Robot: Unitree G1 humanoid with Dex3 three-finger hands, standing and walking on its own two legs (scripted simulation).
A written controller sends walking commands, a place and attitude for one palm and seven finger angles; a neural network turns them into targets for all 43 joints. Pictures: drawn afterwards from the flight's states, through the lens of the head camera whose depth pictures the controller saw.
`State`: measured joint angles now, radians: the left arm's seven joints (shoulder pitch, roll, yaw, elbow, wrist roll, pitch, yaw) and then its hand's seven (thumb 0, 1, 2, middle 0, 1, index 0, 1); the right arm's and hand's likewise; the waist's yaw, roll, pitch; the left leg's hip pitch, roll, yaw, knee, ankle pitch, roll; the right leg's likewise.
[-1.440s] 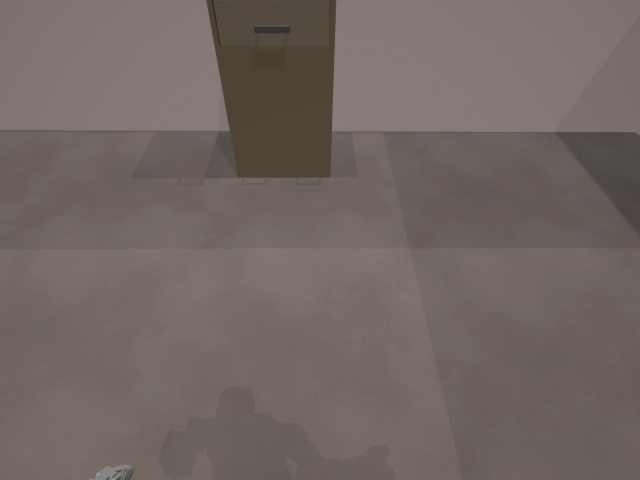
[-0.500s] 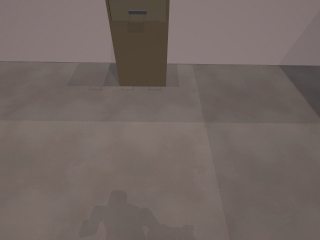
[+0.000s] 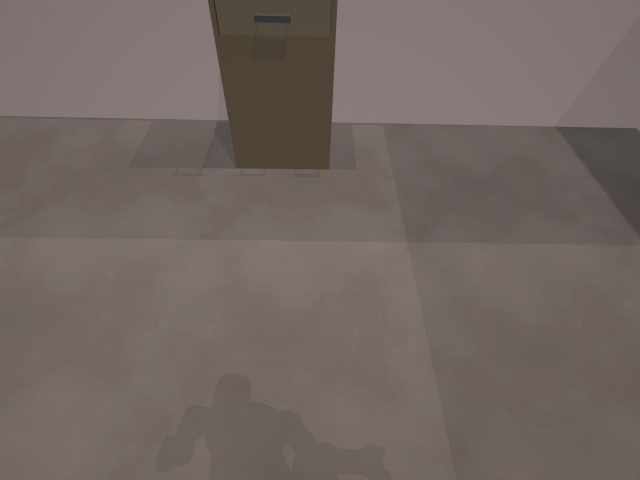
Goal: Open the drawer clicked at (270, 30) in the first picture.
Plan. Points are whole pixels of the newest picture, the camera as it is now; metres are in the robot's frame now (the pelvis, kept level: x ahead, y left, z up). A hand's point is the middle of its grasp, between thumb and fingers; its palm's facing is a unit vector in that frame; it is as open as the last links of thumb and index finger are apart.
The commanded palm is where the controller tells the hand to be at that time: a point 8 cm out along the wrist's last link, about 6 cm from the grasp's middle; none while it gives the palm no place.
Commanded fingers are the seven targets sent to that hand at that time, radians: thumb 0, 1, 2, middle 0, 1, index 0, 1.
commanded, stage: walk to a spot facing it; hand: left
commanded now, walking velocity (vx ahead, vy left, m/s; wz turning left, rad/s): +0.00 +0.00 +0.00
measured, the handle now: (272, 16) +1.64 +0.27 -0.04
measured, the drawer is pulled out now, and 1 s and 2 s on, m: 0.00 0.00 0.00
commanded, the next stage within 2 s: turn to face it in 1.92 s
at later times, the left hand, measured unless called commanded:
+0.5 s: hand out of the picture +0.03 +0.21 -0.20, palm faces +0.00 -0.99 -0.15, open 7.4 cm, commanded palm none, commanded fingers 0.00 0.90 0.90 -0.20 -0.30 -0.20 -0.30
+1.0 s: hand (248, 335) +0.39 +0.16 -0.18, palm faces +0.00 -0.98 -0.20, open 7.3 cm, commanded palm none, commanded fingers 0.00 0.90 0.90 -0.20 -0.30 -0.20 -0.30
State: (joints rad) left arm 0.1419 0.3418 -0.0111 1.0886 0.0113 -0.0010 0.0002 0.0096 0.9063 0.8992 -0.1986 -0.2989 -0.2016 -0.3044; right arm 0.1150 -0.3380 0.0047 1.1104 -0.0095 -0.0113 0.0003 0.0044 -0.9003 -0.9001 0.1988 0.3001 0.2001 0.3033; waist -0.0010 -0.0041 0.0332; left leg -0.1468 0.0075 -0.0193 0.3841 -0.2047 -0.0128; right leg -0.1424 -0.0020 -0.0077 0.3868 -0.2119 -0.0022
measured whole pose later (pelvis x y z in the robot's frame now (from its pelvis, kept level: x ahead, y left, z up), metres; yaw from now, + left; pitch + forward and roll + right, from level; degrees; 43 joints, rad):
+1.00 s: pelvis +0.30 -0.02 -0.02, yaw +0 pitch -2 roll -1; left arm 0.16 0.16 0.05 1.02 0.02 -0.07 0.01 0.00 0.92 0.90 -0.20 -0.30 -0.20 -0.30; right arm 0.36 -0.15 -0.05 1.14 -0.02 -0.04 -0.01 0.01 -0.91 -0.90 0.20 0.30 0.20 0.30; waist -0.05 0.02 0.07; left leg -0.42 0.10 0.03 1.29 -0.34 0.03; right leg -0.31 0.00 -0.18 0.58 -0.24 -0.08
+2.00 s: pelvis +0.74 -0.01 -0.03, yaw -5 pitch -2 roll +0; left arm 0.11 0.16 0.05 1.01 0.02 -0.07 -0.01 0.01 0.91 0.90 -0.19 -0.30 -0.20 -0.30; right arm 0.46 -0.11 -0.04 1.20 -0.01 -0.03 -0.01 0.01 -0.90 -0.90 0.20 0.30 0.20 0.30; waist -0.05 0.02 0.09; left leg -0.21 0.10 0.11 1.16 -0.48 -0.01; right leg -0.37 -0.03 -0.16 0.65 -0.25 -0.08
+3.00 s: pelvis +0.99 -0.03 +0.00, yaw +3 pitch -1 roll +1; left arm 0.38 0.10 0.03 1.10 0.03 -0.06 0.02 0.01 0.92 0.90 -0.19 -0.30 -0.20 -0.30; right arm 0.30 -0.17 -0.07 1.09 -0.03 -0.01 0.01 0.01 -0.91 -0.90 0.19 0.30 0.19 0.30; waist -0.01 0.03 0.00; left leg -0.50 0.09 0.07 0.98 -0.25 -0.01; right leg -0.10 -0.05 -0.16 0.37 -0.25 -0.02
